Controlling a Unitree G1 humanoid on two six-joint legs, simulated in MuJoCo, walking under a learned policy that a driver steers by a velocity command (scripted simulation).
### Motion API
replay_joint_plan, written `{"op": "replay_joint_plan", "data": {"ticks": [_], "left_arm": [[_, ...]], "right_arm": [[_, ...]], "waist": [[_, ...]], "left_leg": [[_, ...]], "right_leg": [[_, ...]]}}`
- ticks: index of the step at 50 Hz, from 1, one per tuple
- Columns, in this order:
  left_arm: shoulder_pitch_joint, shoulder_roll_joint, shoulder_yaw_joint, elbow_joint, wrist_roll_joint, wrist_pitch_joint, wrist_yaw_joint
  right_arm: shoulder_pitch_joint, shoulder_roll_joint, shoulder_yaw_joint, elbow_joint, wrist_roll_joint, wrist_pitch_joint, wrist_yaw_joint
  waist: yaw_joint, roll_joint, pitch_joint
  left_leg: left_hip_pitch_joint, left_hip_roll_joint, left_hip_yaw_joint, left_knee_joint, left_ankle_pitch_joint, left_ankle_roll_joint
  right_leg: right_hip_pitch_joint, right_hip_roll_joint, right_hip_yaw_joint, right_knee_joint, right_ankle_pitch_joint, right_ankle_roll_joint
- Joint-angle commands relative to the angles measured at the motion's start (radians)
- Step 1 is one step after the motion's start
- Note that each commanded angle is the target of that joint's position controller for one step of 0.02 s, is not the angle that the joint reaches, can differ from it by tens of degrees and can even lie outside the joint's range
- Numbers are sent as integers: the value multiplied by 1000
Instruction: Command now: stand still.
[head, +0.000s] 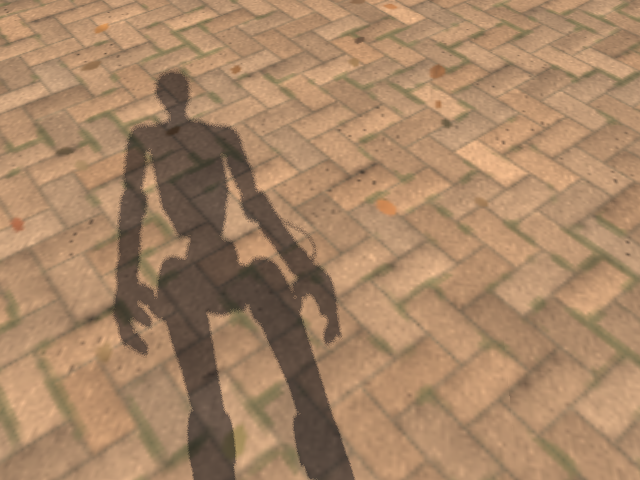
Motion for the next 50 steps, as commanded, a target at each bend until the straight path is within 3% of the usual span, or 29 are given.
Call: {"op": "replay_joint_plan", "data": {"ticks": [1, 13, 14, 16, 18, 21, 22, 23, 25, 26, 27, 28, 29, 30, 32, 33, 34, 36, 39, 42, 44, 46, 47, 48, 49, 50], "left_arm": [[23, 99, 14, -20, 0, -7, 4], [82, 77, 5, -5, -2, -9, 6], [105, 67, 2, 6, -2, -8, 7], [117, 97, 14, 2, -15, -5, 13], [129, 106, 18, -13, -20, -19, 12], [219, 146, 36, -4, -29, -51, 0], [226, 168, 44, -6, -31, -56, -4], [205, 168, 45, -18, -32, -59, -6], [91, 161, 41, -65, -38, -61, -12], [28, 149, 38, -94, -42, -62, -14], [-18, 89, 24, -122, -43, -73, -17], [-32, 55, 15, -165, -35, -99, -15], [-46, 89, 24, -171, -40, -116, -19], [-12, 86, 23, -162, -49, -127, -31], [-18, 98, 31, -159, -39, -139, -43], [-41, 107, 38, -167, -31, -139, -47], [-48, 91, 37, -172, -31, -135, -54], [-98, 52, 26, -193, -27, -123, -64], [-258, 21, 3, -263, -26, -115, -69], [-312, 66, 6, -301, -35, -109, -76], [-299, 102, 17, -312, -35, -112, -81], [-152, 155, 47, -280, -33, -114, -78], [15, 193, 71, -229, -38, -109, -72], [195, 253, 90, -190, -30, -102, -62], [279, 323, 101, -164, -13, -99, -68], [241, 231, 74, -162, -16, -100, -71]], "right_arm": [[24, -96, -16, -11, 1, -10, -3], [48, -78, -2, 65, 4, -9, -2], [68, -67, 1, 80, 3, -8, -2], [69, -90, -7, 82, 14, -5, -7], [53, -82, -6, 67, 18, -21, -5], [21, -36, 1, 48, 23, -63, 15], [21, -18, 4, 43, 28, -73, 23], [21, -22, 3, 42, 30, -82, 29], [116, -12, 2, 74, 36, -91, 34], [208, -30, -6, 111, 33, -92, 31], [336, -115, -31, 150, 28, -96, 28], [445, -237, -61, 164, 30, -104, 42], [407, -172, -38, 152, 9, -118, 45], [344, -124, -24, 130, 7, -127, 48], [270, -101, -11, 104, 14, -124, 57], [270, -70, 1, 105, 12, -115, 57], [285, -53, 8, 108, 8, -104, 53], [294, -66, 11, 101, 2, -91, 39], [276, -126, 3, 80, 1, -89, 20], [302, -156, -11, 95, 22, -96, 16], [288, -160, -18, 97, 25, -93, 17], [260, -178, -28, 89, 14, -79, 18], [247, -169, -24, 81, 7, -70, 20], [238, -144, -11, 54, -7, -68, 24], [380, 27, 32, 48, 0, -89, 40], [310, -49, 14, 54, 27, -121, 48]], "waist": [[-1, -2, 4], [-5, -2, 13], [-5, -3, -11], [-4, -17, 36], [1, -36, 105], [28, -128, 93], [20, -180, 84], [6, -179, 97], [-75, -163, 117], [-116, -113, 121], [-153, 84, 91], [-175, 326, 48], [-140, 215, 63], [-97, 134, 82], [-64, 60, 75], [-61, 64, 70], [-60, 84, 59], [-63, 82, 64], [-83, 85, 102], [-72, 111, 121], [-38, 107, 99], [49, 137, -23], [127, 133, -121], [188, 54, -245], [99, -253, -433], [123, -213, -392]], "left_leg": [[-19, 15, -8, -92, 116, 18], [-28, 11, -2, -99, 109, 20], [-19, -1, 10, -101, 9, 22], [-89, -28, 29, -67, -310, 46], [-175, -13, 9, -44, -413, 73], [-261, -23, 53, 115, -251, 67], [-252, -26, 80, 192, -179, 69], [-210, -8, 67, 218, -159, 85], [-14, -10, 75, 45, -171, 123], [129, 0, 35, -64, -129, 127], [266, 130, -203, -177, -214, 170], [372, 344, -586, -325, -243, 286], [366, 392, -676, -328, -184, 316], [371, 365, -573, -306, -99, 290], [372, 303, -379, -312, 94, 231], [353, 266, -287, -321, 215, 202], [335, 240, -225, -329, 281, 189], [275, 208, -142, -351, 338, 187], [107, 171, -66, -409, 300, 184], [132, 215, -58, -433, 311, 184], [219, 241, -41, -371, 475, 163], [274, 237, -3, -170, 851, 133], [222, 198, 26, 27, 927, 107], [-8, 152, 43, 329, 664, 80], [-354, -55, 20, 730, -107, 19], [-465, -40, -115, 884, -262, 45]], "right_leg": [[-25, -15, 16, -101, 76, -17], [-30, -10, 10, -104, 81, -18], [-21, -1, 1, -109, -15, -21], [-74, 9, 7, -98, -333, -54], [-126, -37, 80, -127, -484, -97], [-38, -181, 298, -224, -535, -183], [-37, -252, 399, -281, -559, -220], [-95, -283, 443, -309, -544, -237], [-239, -223, 334, -267, -470, -190], [-329, -151, 233, -165, -370, -145], [-463, -30, 51, 119, -207, -76], [-611, 51, -50, 423, -203, -40], [-701, 13, 47, 625, -252, -57], [-750, -26, 74, 714, -180, -79], [-775, -77, 54, 695, -33, -95], [-742, -95, 37, 650, 9, -91], [-707, -97, 15, 607, 37, -81], [-654, -85, -23, 488, 104, -53], [-474, -33, -72, 206, 240, -29], [-394, -22, -60, 93, 287, -49], [-354, -10, -50, 42, 273, -82], [-156, 42, -79, 56, 225, -121], [54, 60, -88, 50, 219, -148], [364, -104, 104, 67, 152, -204], [664, -373, 638, -88, -129, -381], [605, -363, 797, -241, -217, -358]]}}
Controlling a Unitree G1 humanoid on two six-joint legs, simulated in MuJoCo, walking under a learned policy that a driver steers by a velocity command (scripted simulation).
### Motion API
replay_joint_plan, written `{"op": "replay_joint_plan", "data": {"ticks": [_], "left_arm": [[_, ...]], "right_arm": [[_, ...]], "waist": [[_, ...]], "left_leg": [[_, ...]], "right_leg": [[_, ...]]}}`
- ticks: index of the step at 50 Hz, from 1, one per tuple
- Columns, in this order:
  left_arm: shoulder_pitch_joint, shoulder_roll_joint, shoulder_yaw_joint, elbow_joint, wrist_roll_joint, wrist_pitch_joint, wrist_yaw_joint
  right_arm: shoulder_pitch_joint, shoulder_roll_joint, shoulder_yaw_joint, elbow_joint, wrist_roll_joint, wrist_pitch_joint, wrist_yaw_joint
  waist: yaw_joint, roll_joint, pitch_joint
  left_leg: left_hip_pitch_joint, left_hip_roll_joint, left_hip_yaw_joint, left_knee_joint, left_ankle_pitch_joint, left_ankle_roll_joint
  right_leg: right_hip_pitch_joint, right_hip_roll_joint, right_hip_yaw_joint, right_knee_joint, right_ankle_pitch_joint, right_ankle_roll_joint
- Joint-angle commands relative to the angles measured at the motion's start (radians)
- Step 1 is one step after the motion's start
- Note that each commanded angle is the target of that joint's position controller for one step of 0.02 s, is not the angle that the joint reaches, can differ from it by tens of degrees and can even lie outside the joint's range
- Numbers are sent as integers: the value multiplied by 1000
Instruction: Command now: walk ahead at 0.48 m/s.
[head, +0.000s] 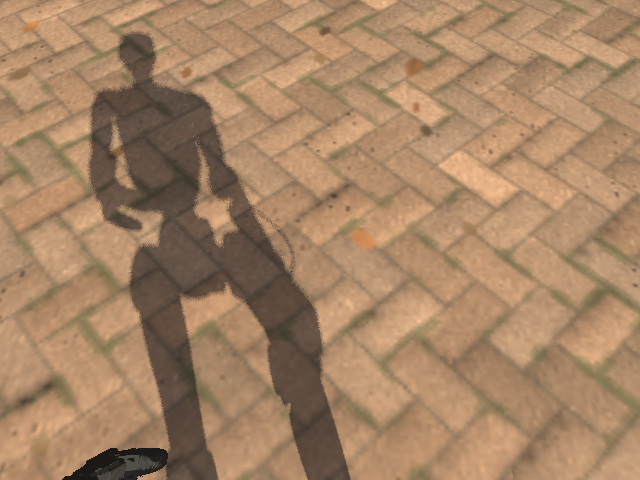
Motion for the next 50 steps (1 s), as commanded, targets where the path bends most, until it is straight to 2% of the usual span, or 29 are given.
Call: {"op": "replay_joint_plan", "data": {"ticks": [1, 2, 3, 5, 7, 11, 16, 18, 20, 21, 22, 23, 24, 25, 27, 29, 31, 34, 36, 38, 40, 42, 43, 45, 46, 47, 48, 49, 50], "left_arm": [[356, 162, 43, 75, 4, 5, 7], [256, 130, 31, 49, 9, -3, 5], [205, 101, 22, 44, 22, -11, -2], [176, 65, 9, 56, 35, -16, -8], [208, 76, 6, 82, 37, -20, -2], [238, 122, 8, 101, 41, -3, 32], [313, 147, 9, 139, 26, 23, 44], [309, 145, 10, 149, 17, 34, 46], [313, 127, 7, 156, 7, 42, 50], [359, 113, 3, 158, 24, 38, 52], [497, 48, -14, 186, 41, 31, 47], [509, 8, -27, 203, 32, 41, 53], [437, 50, -18, 187, 18, 60, 60], [385, 68, -12, 172, 13, 81, 69], [382, 61, -11, 183, 29, 116, 81], [378, 70, -13, 191, 42, 130, 78], [366, 91, -9, 204, 28, 113, 74], [378, 84, -6, 222, 28, 85, 72], [379, 83, -3, 227, 18, 79, 70], [374, 88, 1, 216, 10, 72, 71], [431, 113, 9, 222, 0, 51, 72], [453, 164, 25, 226, -8, 29, 73], [459, 155, 26, 222, -7, 21, 72], [422, 133, 22, 199, 1, 18, 66], [345, 124, 18, 169, 6, 17, 60], [293, 97, 11, 132, 11, 4, 55], [330, 31, -5, 124, 13, -12, 49], [272, 72, 7, 101, -15, -21, 43], [238, 84, 13, 88, -36, -20, 37]], "right_arm": [[-42, -109, -17, -110, 45, -68, 18], [-111, -127, -20, -130, 44, -75, 10], [-139, -126, -30, -133, 30, -70, 1], [-88, -86, -35, -123, 16, -39, -8], [-82, -66, -37, -128, 12, -19, -15], [-229, -57, -32, -181, -10, -7, -14], [-376, -79, -27, -208, -3, 4, -3], [-396, -100, -32, -216, -9, 3, 0], [-335, -130, -46, -189, -21, -4, 0], [-291, -191, -60, -178, -29, -6, -7], [-278, -224, -64, -174, -27, 3, -11], [-250, -127, -42, -155, -21, 16, -8], [-265, -78, -27, -151, -16, 23, -2], [-317, -85, -24, -158, -20, 28, -1], [-431, -119, -28, -185, -21, 37, -3], [-469, -123, -32, -188, -10, 45, -6], [-438, -103, -30, -173, -11, 41, -8], [-372, -100, -35, -135, 2, 27, -12], [-358, -100, -42, -120, 11, 32, -11], [-374, -93, -45, -122, 13, 28, -7], [-411, -76, -44, -136, 17, 2, 4], [-443, -64, -43, -155, 18, -31, 22], [-447, -67, -44, -157, 18, -44, 30], [-350, -82, -58, -122, 26, -59, 45], [-201, -113, -77, -74, 31, -63, 50], [-30, -208, -106, -29, 25, -57, 50], [46, -212, -93, -13, 15, -48, 52], [-6, -145, -66, -20, 10, -51, 51], [-91, -111, -50, -43, 7, -52, 48]], "waist": [[160, -180, -208], [124, -68, -134], [87, -24, -85], [25, -59, -61], [0, -60, -37], [13, -59, -47], [71, -71, -74], [66, -75, -71], [31, -41, -93], [41, 15, -140], [109, 144, -233], [80, 191, -291], [69, 162, -251], [80, 140, -207], [122, 125, -147], [122, 98, -78], [88, 16, -18], [74, -18, -101], [68, -40, -92], [70, -72, -1], [93, -114, 70], [90, -175, 114], [91, -157, 109], [37, -113, 45], [-43, -66, -22], [-102, 104, -106], [-90, 264, -173], [-60, 143, -109], [-24, 81, -37]], "left_leg": [[-738, -1, -82, 626, 19, 48], [-690, 57, -62, 581, 121, 58], [-634, 93, -46, 524, 180, 59], [-509, 120, -45, 452, 197, 50], [-480, 113, -21, 373, 188, 27], [-483, 98, 16, 65, 385, -12], [-401, 47, 22, -180, 516, -11], [-388, 37, 16, -238, 462, 8], [-265, 26, 22, -387, 587, 40], [-134, 103, -48, -371, 939, 68], [99, 223, -152, -289, 1161, 171], [111, 292, -241, -318, 1037, 254], [28, 282, -277, -375, 826, 256], [-46, 262, -278, -414, 645, 231], [-222, 210, -225, -468, 356, 162], [-341, 118, -119, -494, 84, 76], [-271, 59, -54, -445, 166, 46], [-141, 41, -19, -332, 473, 82], [-149, 14, 6, -293, 271, 100], [-256, -7, 19, -277, 43, 104], [-404, -36, 53, -197, 55, 94], [-564, -31, 102, -100, 196, 88], [-583, -15, 98, -94, 249, 94], [-406, -22, 100, -147, 354, 112], [-144, -16, 31, -228, 431, 149], [136, 118, -238, -335, 510, 222], [308, 323, -568, -471, 620, 322], [240, 363, -602, -488, 539, 324], [163, 346, -494, -501, 515, 300]], "right_leg": [[770, -370, 710, -361, -310, -218], [595, -338, 567, -382, -177, -191], [454, -300, 457, -405, -61, -173], [311, -247, 311, -433, 183, -161], [242, -232, 212, -435, 443, -172], [239, -187, 88, -412, 610, -149], [335, -198, 93, -367, 503, -124], [381, -216, 122, -308, 468, -112], [396, -171, 127, -202, 369, -61], [353, -113, 100, -117, 274, -16], [196, -46, 71, -16, -64, 31], [161, -21, 57, 69, -313, 71], [158, -25, 70, 80, -397, 84], [159, -37, 80, 59, -385, 88], [267, -54, 82, -77, -227, 82], [327, -62, 79, -178, -152, 58], [233, -60, 73, -181, -221, 39], [257, -67, 76, -197, -144, 51], [238, -63, 79, -196, -283, 27], [213, -94, 132, -226, -428, -18], [286, -174, 253, -278, -442, -74], [424, -313, 399, -297, -241, -134], [463, -329, 400, -263, -112, -137], [425, -255, 284, -143, 115, -90], [285, -156, 173, 26, 281, -35], [55, -36, 65, 365, 242, 34], [-183, 36, 97, 646, -405, 66], [-281, -14, 185, 750, -433, 37], [-319, -66, 179, 766, -356, 13]]}}
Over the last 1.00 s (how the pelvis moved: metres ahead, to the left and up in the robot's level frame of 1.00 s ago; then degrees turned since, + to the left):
0.27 -0.02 -0.02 0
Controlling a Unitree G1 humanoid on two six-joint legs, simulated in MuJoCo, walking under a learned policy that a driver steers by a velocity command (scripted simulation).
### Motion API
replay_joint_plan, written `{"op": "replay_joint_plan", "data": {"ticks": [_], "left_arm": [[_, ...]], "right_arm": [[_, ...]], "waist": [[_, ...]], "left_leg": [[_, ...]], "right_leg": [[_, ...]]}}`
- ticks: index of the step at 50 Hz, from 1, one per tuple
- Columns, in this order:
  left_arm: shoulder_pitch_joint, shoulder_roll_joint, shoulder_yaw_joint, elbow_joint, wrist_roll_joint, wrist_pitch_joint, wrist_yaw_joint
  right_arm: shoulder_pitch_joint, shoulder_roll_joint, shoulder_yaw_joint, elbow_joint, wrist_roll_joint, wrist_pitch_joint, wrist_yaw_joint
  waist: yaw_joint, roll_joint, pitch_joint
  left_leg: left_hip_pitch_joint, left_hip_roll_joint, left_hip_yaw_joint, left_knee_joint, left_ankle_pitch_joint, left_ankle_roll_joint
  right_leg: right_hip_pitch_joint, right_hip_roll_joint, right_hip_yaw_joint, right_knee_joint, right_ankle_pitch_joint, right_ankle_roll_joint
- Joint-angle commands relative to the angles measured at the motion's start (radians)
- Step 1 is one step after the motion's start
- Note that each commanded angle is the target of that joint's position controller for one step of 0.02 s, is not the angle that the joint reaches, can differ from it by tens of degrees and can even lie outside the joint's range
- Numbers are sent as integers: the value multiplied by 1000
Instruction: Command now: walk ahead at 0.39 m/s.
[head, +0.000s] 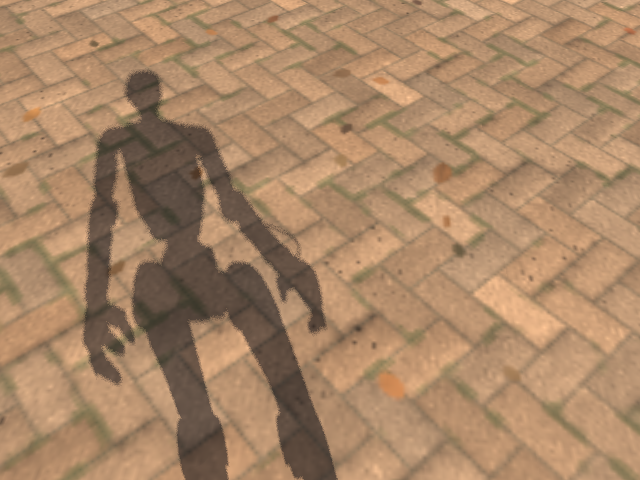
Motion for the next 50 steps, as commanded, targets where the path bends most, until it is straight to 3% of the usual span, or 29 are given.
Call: {"op": "replay_joint_plan", "data": {"ticks": [1, 2, 4, 7, 9, 12, 15, 17, 18, 19, 20, 21, 22, 23, 24, 25, 27, 30, 33, 37, 42, 44, 46, 47, 48, 49, 50], "left_arm": [[-170, 92, 20, -137, -26, -36, -11], [-159, 96, 30, -133, -12, -29, -6], [-142, 81, 37, -130, -1, -13, -4], [-246, 48, 32, -172, 11, -5, -2], [-335, 28, 22, -201, 10, -5, -8], [-411, 49, 21, -226, 2, -2, -20], [-435, 82, 27, -248, 1, -8, -33], [-359, 122, 47, -235, 1, -14, -37], [-232, 152, 67, -197, 2, -13, -35], [-44, 206, 93, -143, 3, -12, -28], [99, 301, 114, -116, 25, -7, -24], [105, 262, 94, -112, 21, -9, -31], [6, 201, 72, -127, 14, -18, -35], [-89, 157, 57, -154, 16, -21, -35], [-167, 133, 48, -166, 28, -25, -40], [-209, 107, 39, -172, 37, -30, -43], [-201, 97, 35, -157, 37, -32, -45], [-131, 143, 42, -133, 37, -34, -25], [-68, 150, 41, -119, 33, -27, -8], [3, 151, 38, -102, 23, -21, 2], [91, 160, 45, -66, 18, 2, 5], [94, 170, 52, -60, 14, 12, 7], [65, 188, 59, -66, 13, 19, 8], [41, 192, 60, -73, 12, 23, 8], [28, 168, 50, -83, 15, 26, 7], [42, 132, 33, -112, 38, 23, 7], [160, -7, -4, -108, 26, -4, -7]], "right_arm": [[131, -76, 11, 6, -10, 0, 0], [98, -67, 20, -5, -12, 2, -1], [98, -69, 25, -4, -18, 14, -14], [138, -119, 17, 3, -23, 22, -41], [150, -139, 11, 0, -21, 24, -50], [195, -149, 1, 16, -6, 24, -50], [197, -148, -8, 26, 3, 30, -50], [168, -163, -16, 18, 1, 38, -50], [154, -152, -12, 13, -3, 44, -50], [149, -124, 0, -2, -13, 48, -49], [246, -28, 27, -19, -19, 39, -43], [240, -17, 35, -18, -6, 14, -37], [162, -103, 12, -40, 23, -4, -31], [90, -129, 8, -65, 30, -11, -33], [61, -127, 2, -70, 19, -8, -41], [75, -119, -7, -63, 5, 6, -49], [118, -75, -5, -51, 0, 33, -53], [31, -89, -14, -85, -9, 47, -59], [-66, -86, -17, -117, -16, 42, -53], [-194, -62, -7, -152, -10, 33, -38], [-327, -53, 11, -206, 1, 21, -9], [-340, -64, 13, -224, 5, 15, 4], [-271, -101, 0, -215, 6, 9, 9], [-168, -132, -17, -187, 3, 7, 6], [14, -185, -44, -131, 0, 8, 0], [205, -270, -64, -94, -15, 12, -12], [237, -298, -65, -73, -16, 15, -3]], "waist": [[-47, 69, 43], [-23, 57, 60], [-2, 95, 74], [-18, 82, 93], [-38, 94, 99], [-57, 110, 112], [-36, 101, 122], [22, 115, 65], [87, 112, -12], [161, 78, -132], [139, -146, -284], [133, -249, -358], [115, -182, -213], [87, -111, -116], [49, -46, -53], [11, -50, -28], [-21, -64, -15], [-13, -30, 34], [10, -22, 48], [51, -27, 68], [92, -23, 108], [81, -39, 107], [32, -70, 59], [-29, -80, -8], [-107, -66, -120], [-152, 76, -286], [-74, 335, -407]], "left_leg": [[329, 376, -482, -352, 395, 213], [266, 332, -394, -383, 380, 178], [194, 266, -280, -441, 369, 142], [157, 239, -195, -481, 412, 137], [120, 224, -156, -500, 378, 128], [145, 255, -153, -511, 320, 129], [242, 308, -158, -471, 360, 112], [272, 307, -134, -360, 581, 88], [249, 267, -95, -203, 732, 66], [120, 208, -52, 43, 698, 31], [-244, 61, 4, 455, 308, -41], [-394, -8, -131, 662, -194, -38], [-496, 56, -170, 752, -153, -13], [-502, 114, -142, 735, -62, 8], [-452, 159, -124, 669, 24, 10], [-382, 194, -131, 605, 74, 11], [-308, 210, -124, 544, 107, 3], [-405, 217, -117, 416, 225, -28], [-483, 210, -114, 260, 376, -52], [-455, 174, -74, 72, 501, -59], [-485, 147, -55, -63, 432, -47], [-462, 135, -50, -98, 360, -25], [-323, 95, -21, -122, 289, 5], [-166, 57, 12, -137, 287, 28], [96, 56, 4, -123, 316, 63], [426, 276, -258, -94, 327, 135], [705, 465, -741, -246, 123, 288]], "right_leg": [[-529, -76, 36, 246, 101, -47], [-484, -107, 21, 166, 166, -46], [-407, -116, -16, 42, 244, -20], [-389, -103, -57, -188, 366, 21], [-323, -77, -78, -358, 459, 28], [-276, -59, -83, -464, 510, 21], [-280, -64, -59, -524, 473, -20], [-145, -28, -88, -545, 421, -51], [22, 4, -112, -549, 407, -73], [288, -38, -57, -535, 384, -112], [646, -293, 366, -611, 184, -246], [680, -388, 720, -818, 14, -300], [560, -362, 630, -841, -50, -253], [412, -329, 485, -856, 0, -218], [260, -292, 372, -886, 101, -198], [159, -252, 286, -911, 180, -178], [67, -218, 197, -955, 241, -181], [71, -214, 142, -999, 309, -201], [136, -210, 102, -1005, 380, -192], [181, -187, 32, -1004, 424, -167], [343, -231, 12, -943, 491, -167], [393, -258, 16, -897, 561, -158], [410, -262, 7, -813, 786, -137], [396, -236, -20, -693, 973, -120], [303, -181, -61, -486, 1011, -89], [61, -110, -107, -143, 667, -50], [-311, 78, -30, 156, -47, 1]]}}
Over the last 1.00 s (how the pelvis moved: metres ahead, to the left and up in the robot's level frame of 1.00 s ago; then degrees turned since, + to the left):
0.32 0.04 0.01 -2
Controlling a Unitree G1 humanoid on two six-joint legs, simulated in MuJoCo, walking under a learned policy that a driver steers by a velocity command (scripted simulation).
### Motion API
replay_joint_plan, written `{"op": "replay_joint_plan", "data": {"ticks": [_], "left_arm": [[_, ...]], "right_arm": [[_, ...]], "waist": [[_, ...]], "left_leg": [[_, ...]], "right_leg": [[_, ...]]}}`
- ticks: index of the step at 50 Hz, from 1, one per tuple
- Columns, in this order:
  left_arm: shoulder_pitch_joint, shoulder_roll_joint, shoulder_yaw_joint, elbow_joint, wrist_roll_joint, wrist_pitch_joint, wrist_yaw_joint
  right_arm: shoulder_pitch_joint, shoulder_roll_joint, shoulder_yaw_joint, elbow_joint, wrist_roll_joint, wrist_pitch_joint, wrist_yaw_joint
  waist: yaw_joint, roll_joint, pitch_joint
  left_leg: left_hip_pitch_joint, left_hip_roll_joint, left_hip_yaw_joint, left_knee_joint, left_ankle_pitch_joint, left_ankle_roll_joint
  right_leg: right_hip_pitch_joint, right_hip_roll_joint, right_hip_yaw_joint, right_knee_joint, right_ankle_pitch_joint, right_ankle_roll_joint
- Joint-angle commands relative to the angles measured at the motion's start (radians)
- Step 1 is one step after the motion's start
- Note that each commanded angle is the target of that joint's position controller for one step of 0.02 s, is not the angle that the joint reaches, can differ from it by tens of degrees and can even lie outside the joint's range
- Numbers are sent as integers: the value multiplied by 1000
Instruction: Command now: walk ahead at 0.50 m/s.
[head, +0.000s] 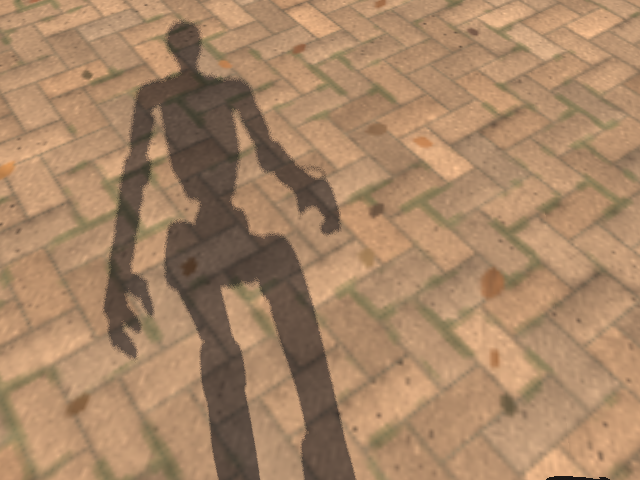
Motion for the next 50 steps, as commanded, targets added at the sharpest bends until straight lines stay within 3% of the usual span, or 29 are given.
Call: {"op": "replay_joint_plan", "data": {"ticks": [1, 2, 3, 4, 5, 6, 8, 10, 12, 16, 19, 21, 23, 24, 25, 26, 27, 28, 29, 30, 31, 32, 34, 36, 39, 42, 45, 48, 50], "left_arm": [[30, 83, 0, -73, -25, -60, -13], [-69, 129, 13, -106, -43, -74, -14], [-114, 126, 14, -113, -39, -77, -6], [-134, 119, 23, -114, -24, -70, 0], [-110, 100, 25, -110, -19, -57, 1], [-92, 75, 23, -107, -18, -44, 1], [-108, 56, 23, -115, -15, -27, 3], [-185, 65, 27, -144, -4, -23, 5], [-252, 59, 25, -166, 0, -25, 0], [-394, 37, 12, -202, -7, -33, -15], [-473, 42, 5, -230, -13, -37, -30], [-499, 56, 5, -250, -15, -43, -43], [-459, 84, 14, -249, -17, -48, -50], [-392, 108, 26, -233, -15, -50, -50], [-244, 145, 49, -186, -12, -50, -46], [-54, 211, 73, -137, -2, -49, -38], [49, 299, 92, -112, 8, -42, -35], [43, 220, 65, -114, -3, -41, -37], [-47, 170, 48, -129, -8, -44, -36], [-128, 135, 37, -153, -3, -47, -34], [-190, 110, 29, -159, 9, -50, -38], [-221, 78, 18, -160, 18, -56, -41], [-211, 83, 18, -147, 16, -61, -43], [-177, 115, 25, -130, 13, -64, -32], [-126, 132, 28, -112, 9, -58, -14], [-85, 133, 25, -98, 2, -52, -6], [-60, 133, 21, -78, 10, -43, 2], [-55, 138, 22, -60, 14, -24, 8], [-99, 168, 33, -73, 4, -11, 19]], "right_arm": [[411, -203, -53, 67, -1, 2, -6], [320, -160, -41, 48, 1, 0, -11], [238, -139, -31, 29, -6, -2, -10], [193, -112, -24, 24, -16, -4, -8], [180, -90, -16, 28, -26, -6, -6], [187, -85, -15, 36, -25, -7, -4], [214, -114, -20, 52, -19, -10, -12], [245, -142, -27, 63, -19, -7, -26], [271, -144, -26, 71, -16, -1, -37], [333, -153, -26, 92, -5, 5, -44], [389, -159, -30, 121, 2, 16, -46], [400, -168, -36, 133, 4, 27, -49], [381, -182, -43, 132, 6, 37, -53], [358, -191, -46, 126, 6, 42, -54], [339, -176, -40, 120, 5, 47, -54], [343, -144, -25, 101, -6, 49, -54], [460, -24, 10, 90, -12, 29, -44], [428, -71, 3, 101, 3, 2, -36], [344, -140, -16, 74, 31, -15, -31], [276, -149, -16, 58, 34, -21, -35], [242, -141, -22, 53, 21, -17, -43], [253, -136, -30, 58, 11, -3, -48], [288, -90, -26, 67, 7, 24, -51], [246, -87, -28, 51, 1, 35, -54], [142, -89, -31, 16, -9, 35, -52], [48, -69, -24, -9, -5, 28, -41], [-23, -47, -8, -26, -5, 24, -25], [-41, -63, -6, -45, 0, 24, -4], [5, -115, -22, -54, -6, 23, 8]], "waist": [[-166, 202, -365], [-153, 161, -227], [-119, 64, -156], [-90, 43, -100], [-56, 63, -89], [-43, 73, -80], [-30, 68, -43], [-42, 50, -13], [-56, 51, 1], [-101, 59, 32], [-124, 60, 58], [-117, 65, 63], [-81, 83, 35], [-38, 98, -10], [35, 87, -95], [98, 18, -236], [50, -229, -366], [66, -237, -414], [55, -187, -267], [32, -104, -178], [-1, -52, -106], [-37, -61, -83], [-65, -75, -66], [-67, -58, -33], [-45, -43, -4], [-18, -53, 15], [5, -49, 33], [2, -69, 9], [-41, -96, -28]], "left_leg": [[898, 365, -738, -239, -230, 235], [765, 333, -577, -252, -165, 190], [611, 300, -464, -279, -53, 170], [487, 266, -382, -309, 24, 162], [417, 241, -331, -339, 51, 154], [381, 229, -303, -366, 61, 158], [337, 224, -251, -406, 101, 172], [344, 223, -220, -430, 134, 175], [359, 203, -175, -438, 152, 158], [373, 168, -103, -449, 122, 125], [473, 207, -106, -418, 116, 124], [548, 244, -116, -376, 157, 114], [590, 262, -116, -313, 285, 94], [589, 251, -101, -234, 448, 81], [550, 202, -63, -65, 564, 57], [370, 145, -21, 211, 399, 23], [-44, -40, -6, 604, -127, -52], [-176, -53, -153, 763, -472, -43], [-266, 6, -165, 815, -428, -23], [-253, 64, -137, 780, -337, -12], [-211, 102, -123, 706, -264, -12], [-143, 133, -131, 650, -220, -9], [-83, 147, -126, 586, -188, -17], [-127, 154, -118, 504, -119, -35], [-206, 151, -112, 333, 44, -61], [-176, 121, -82, 163, 184, -65], [-97, 77, -35, 39, 248, -57], [-61, 46, -37, -2, 190, -27], [-9, 9, -23, -18, 85, 4]], "right_leg": [[-694, 33, 161, 712, -75, -37], [-750, -18, 132, 713, 16, -54], [-705, -72, 104, 667, 112, -53], [-660, -101, 95, 606, 166, -48], [-598, -126, 103, 572, 200, -48], [-570, -132, 99, 541, 212, -45], [-590, -144, 86, 470, 241, -29], [-659, -148, 80, 366, 333, -6], [-683, -141, 71, 244, 449, 5], [-620, -92, 21, 15, 606, 2], [-643, -77, 22, -63, 583, -9], [-655, -72, 30, -97, 522, -32], [-578, -50, 16, -120, 446, -58], [-467, -17, -12, -129, 422, -75], [-267, 16, -39, -143, 433, -101], [42, -97, 87, -104, 454, -154], [403, -338, 559, -194, 271, -313], [430, -373, 766, -327, 170, -329], [317, -344, 628, -336, 164, -280], [168, -304, 489, -352, 230, -248], [19, -270, 398, -386, 309, -231], [-71, -234, 330, -416, 362, -212], [-151, -217, 271, -469, 397, -221], [-167, -212, 225, -506, 435, -231], [-126, -199, 171, -525, 488, -218], [-113, -165, 102, -529, 504, -187], [-90, -153, 9, -485, 692, -162], [4, -190, -29, -390, 841, -142], [64, -205, -32, -272, 1000, -115]]}}
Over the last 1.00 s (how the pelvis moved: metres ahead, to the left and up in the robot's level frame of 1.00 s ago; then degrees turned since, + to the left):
0.50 -0.03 0.00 1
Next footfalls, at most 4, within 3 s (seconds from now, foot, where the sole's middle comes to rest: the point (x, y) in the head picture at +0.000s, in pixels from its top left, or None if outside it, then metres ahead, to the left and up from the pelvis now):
0.52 right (413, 475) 0.47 -0.14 -0.76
1.04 left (310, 341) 0.76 0.08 -0.76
1.52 right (406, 333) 0.79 -0.14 -0.76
1.94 left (299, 381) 0.66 0.10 -0.76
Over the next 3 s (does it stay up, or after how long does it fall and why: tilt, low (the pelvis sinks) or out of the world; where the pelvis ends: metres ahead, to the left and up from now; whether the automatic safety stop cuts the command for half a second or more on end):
stays up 0.65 0.01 0.02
